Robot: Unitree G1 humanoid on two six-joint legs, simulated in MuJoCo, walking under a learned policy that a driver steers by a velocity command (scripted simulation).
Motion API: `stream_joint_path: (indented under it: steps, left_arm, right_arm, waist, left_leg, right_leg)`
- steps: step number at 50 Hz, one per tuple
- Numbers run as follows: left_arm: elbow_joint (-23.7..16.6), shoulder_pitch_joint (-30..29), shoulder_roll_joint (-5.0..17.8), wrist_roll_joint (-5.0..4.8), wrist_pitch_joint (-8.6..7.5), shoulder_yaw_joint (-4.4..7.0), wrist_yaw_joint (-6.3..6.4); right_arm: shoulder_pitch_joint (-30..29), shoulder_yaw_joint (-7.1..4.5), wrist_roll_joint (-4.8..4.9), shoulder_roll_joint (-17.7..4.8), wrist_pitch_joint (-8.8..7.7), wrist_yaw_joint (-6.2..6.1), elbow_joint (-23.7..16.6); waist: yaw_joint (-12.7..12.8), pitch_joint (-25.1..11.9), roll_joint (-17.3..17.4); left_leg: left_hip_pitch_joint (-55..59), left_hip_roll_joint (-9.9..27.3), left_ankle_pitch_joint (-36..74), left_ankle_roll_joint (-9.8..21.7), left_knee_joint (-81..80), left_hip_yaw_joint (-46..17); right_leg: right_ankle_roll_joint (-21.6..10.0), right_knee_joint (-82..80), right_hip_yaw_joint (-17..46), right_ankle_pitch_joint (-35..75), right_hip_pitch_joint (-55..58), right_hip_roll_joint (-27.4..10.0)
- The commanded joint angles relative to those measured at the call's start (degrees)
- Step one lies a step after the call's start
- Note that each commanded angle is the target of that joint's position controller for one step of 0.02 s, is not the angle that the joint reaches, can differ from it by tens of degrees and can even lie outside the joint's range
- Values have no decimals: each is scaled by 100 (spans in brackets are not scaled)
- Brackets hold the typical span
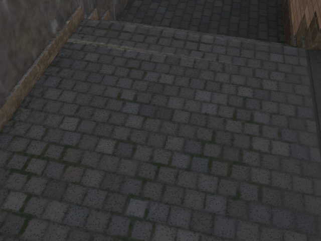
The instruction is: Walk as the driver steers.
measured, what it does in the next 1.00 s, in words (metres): goes down, turning right: left foot 0.16 m lower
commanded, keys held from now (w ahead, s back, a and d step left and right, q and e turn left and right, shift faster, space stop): w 0.34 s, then w+e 0.66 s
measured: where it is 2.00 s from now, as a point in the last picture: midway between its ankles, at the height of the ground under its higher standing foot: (185, 160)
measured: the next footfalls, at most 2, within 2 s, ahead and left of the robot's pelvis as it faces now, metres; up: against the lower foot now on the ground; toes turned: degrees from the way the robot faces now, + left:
left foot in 0.52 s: +0.48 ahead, +0.20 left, -0.16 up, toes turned -6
right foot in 1.06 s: +0.73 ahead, -0.08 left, -0.16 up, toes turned -23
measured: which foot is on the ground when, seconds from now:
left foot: up 0.00-0.50, down 0.52-1.00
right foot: down 0.00-0.52, up 0.54-1.00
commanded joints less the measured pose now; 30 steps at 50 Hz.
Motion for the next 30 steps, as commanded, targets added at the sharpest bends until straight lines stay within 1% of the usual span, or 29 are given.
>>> stream_joint_path:
  steps: [1, 2, 3, 4, 5, 6, 7, 8, 9, 10, 11, 12, 13, 14, 15, 16, 17, 18, 19, 20, 22, 23, 24, 25, 26, 27, 28, 29, 30]
  left_arm:
    - [854, 3323, 808, -9, 74, 140, -42]
    - [841, 2964, 893, -102, 176, 197, -19]
    - [870, 2535, 1275, -123, 165, 313, 48]
    - [468, 1506, 614, -29, 56, 76, 72]
    - [414, 974, 619, 77, -96, 42, 122]
    - [341, 739, 372, 38, -213, -109, 166]
    - [418, 889, 476, 26, -198, -82, 266]
    - [605, 1184, 663, 59, -169, -9, 386]
    - [730, 1424, 780, -27, -124, 38, 476]
    - [836, 1637, 933, 72, -118, 92, 502]
    - [853, 1752, 864, -46, -129, 80, 523]
    - [1079, 2291, 589, -178, -177, 15, 571]
    - [1171, 2651, 518, -200, -175, 5, 588]
    - [1199, 2935, 533, -177, -166, 7, 599]
    - [1051, 2711, 472, -156, -108, -10, 677]
    - [982, 2622, 550, -89, -65, 8, 645]
    - [955, 2552, 634, -116, -14, 33, 599]
    - [903, 2464, 705, -135, 35, 67, 559]
    - [878, 2433, 678, -211, 33, 66, 552]
    - [804, 2368, 751, -261, 54, 100, 565]
    - [764, 2481, 775, -247, 128, 155, 620]
    - [776, 2491, 784, -221, 180, 183, 643]
    - [868, 2558, 786, -174, 229, 191, 645]
    - [966, 2616, 824, -101, 237, 204, 595]
    - [1187, 2719, 566, -115, 135, 186, 496]
    - [1291, 3426, -12, -225, 6, 45, 400]
    - [954, 3694, 316, -472, -152, 24, 386]
    - [499, 3027, 461, -603, -178, 67, 468]
    - [374, 2202, 676, -559, -65, 157, 668]
  right_arm:
    - [679, -43, 145, -448, -319, 275, -404]
    - [260, -137, 196, -713, -331, 316, -544]
    - [-314, -114, 219, -627, -295, 256, -913]
    - [-1050, -195, 184, -720, -110, 129, -998]
    - [-1228, -145, 148, -622, 38, 70, -1039]
    - [-1226, -192, 49, -628, 126, 45, -1012]
    - [-1337, -219, -155, -530, 101, 12, -1158]
    - [-1474, -197, -251, -436, 53, 8, -1222]
    - [-1471, -185, -258, -337, 38, 38, -1263]
    - [-1152, -201, -178, -315, 45, 114, -1135]
    - [-1437, -209, -166, -375, 39, 144, -1239]
    - [-2135, -278, -116, -590, -47, 196, -1499]
    - [-2579, -279, -157, -613, -124, 251, -1656]
    - [-3075, -272, -207, -573, -179, 299, -1812]
    - [-3293, -250, -256, -591, -199, 399, -1946]
    - [-3387, -209, -217, -445, -180, 497, -1933]
    - [-3379, -180, -184, -343, -143, 553, -1971]
    - [-3374, -183, -134, -370, -104, 594, -2025]
    - [-3432, -171, -56, -421, -91, 625, -2166]
    - [-3483, -162, -20, -496, -88, 630, -2211]
    - [-3579, -171, 47, -673, -158, 636, -2262]
    - [-3283, -226, 68, -793, -177, 614, -2135]
    - [-2788, -322, 49, -973, -225, 609, -1923]
    - [-1565, -476, 6, -1193, -224, 564, -1529]
    - [-182, -591, -91, -1344, -189, 536, -1076]
    - [401, -470, -287, -1487, -187, 539, -884]
    - [578, -624, -212, -1891, -81, 539, -906]
    - [477, -682, -108, -1954, -21, 537, -797]
    - [-166, -535, -183, -1351, -17, 499, -943]
  waist:
    - [847, -1795, -1472]
    - [727, -1356, -885]
    - [508, -908, -286]
    - [244, -119, 1110]
    - [44, 392, 694]
    - [-202, 876, 1089]
    - [-124, 859, 575]
    - [-97, 632, 57]
    - [-63, 415, -37]
    - [-139, 107, 23]
    - [-39, 110, 260]
    - [309, 335, 222]
    - [565, 425, 110]
    - [807, 445, -9]
    - [783, 537, 112]
    - [874, 555, 133]
    - [927, 499, 34]
    - [946, 571, -64]
    - [912, 687, -102]
    - [977, 749, -140]
    - [1072, 773, -100]
    - [973, 693, -63]
    - [745, 466, 62]
    - [208, 2, 194]
    - [-379, -540, 511]
    - [-296, -1357, 1706]
    - [-187, -2302, 2453]
    - [-201, -2398, 2011]
    - [-149, -1448, 825]
  left_leg:
    - [-3952, 256, 330, 197, 3073, -1671]
    - [-4507, 390, 641, 46, 2944, -1334]
    - [-5083, 636, 1104, -185, 2624, -902]
    - [-4871, 936, 2439, -205, 1433, -1159]
    - [-4388, 1159, 2816, -333, 780, -1296]
    - [-3492, 1309, 3406, -597, -548, -1209]
    - [-2867, 1278, 3717, -741, -1587, -1112]
    - [-2356, 1275, 4106, -805, -1935, -939]
    - [-2136, 1232, 4481, -820, -2191, -854]
    - [-1919, 1161, 5066, -741, -1936, -766]
    - [-2170, 1120, 5276, -631, -2246, -752]
    - [-3367, 1257, 6073, -467, -3120, -1119]
    - [-3989, 1240, 6197, -359, -3619, -1113]
    - [-4372, 1193, 6155, -333, -3860, -1084]
    - [-3742, 1193, 6936, -359, -4879, -1023]
    - [-2835, 1037, 7456, -387, -5222, -788]
    - [-2108, 890, 7625, -431, -5304, -639]
    - [-1669, 852, 7483, -444, -5294, -654]
    - [-1358, 832, 7266, -436, -5454, -704]
    - [-1325, 817, 6978, -481, -5751, -722]
    - [-1301, 988, 6721, -530, -6415, -889]
    - [-1159, 1135, 6780, -527, -6803, -882]
    - [-518, 1080, 6802, -492, -7004, -695]
    - [1060, 965, 6618, -431, -6808, -470]
    - [3184, 1440, 7128, -191, -6143, -816]
    - [5138, 2102, 9223, -36, -4050, -1037]
    - [5423, 2803, 8572, 595, -4222, -2312]
    - [4868, 3212, 4833, 890, -5615, -3444]
    - [3609, 2972, 3168, 699, -6562, -3377]
  right_leg:
    - [-1374, 1786, 2307, 3771, 4688, -2198]
    - [-1771, 1137, 2632, 1953, 4081, -2376]
    - [-2118, 197, 3770, -1133, 3388, -2900]
    - [-1657, -434, 3721, -2328, 1965, -2618]
    - [-1550, -355, 3906, -2018, 646, -2634]
    - [-1237, -440, 2855, -1072, -785, -2001]
    - [-1104, -476, 2234, -666, -1149, -1513]
    - [-1039, -464, 1978, -69, -1259, -1237]
    - [-1011, -321, 1789, 489, -1115, -1164]
    - [-995, -65, 1708, 579, -896, -1158]
    - [-933, 12, 1640, 518, -544, -1147]
    - [-801, 394, 1777, -521, 569, -1075]
    - [-768, 523, 1993, -933, 1289, -1183]
    - [-772, 636, 2192, -1176, 1799, -1256]
    - [-666, 802, 1742, -1919, 1300, -983]
    - [-616, 889, 1558, -2400, 625, -899]
    - [-593, 880, 1471, -2645, 154, -871]
    - [-568, 1032, 1507, -2774, -164, -854]
    - [-517, 1217, 1545, -2861, -369, -864]
    - [-470, 1446, 1575, -2759, -121, -840]
    - [-321, 2073, 1782, -2558, 669, -837]
    - [-279, 2631, 1835, -2191, 1122, -829]
    - [-190, 3412, 1807, -1669, 1160, -745]
    - [-56, 4611, 1695, -1501, 571, -540]
    - [274, 6408, 1566, -3019, -1045, -53]
    - [427, 8694, 1667, -6052, -3060, 329]
    - [657, 9580, 1755, -5651, -3647, 115]
    - [655, 8983, 1503, -4633, -4185, -65]
    - [583, 8732, 1055, -3666, -4208, -294]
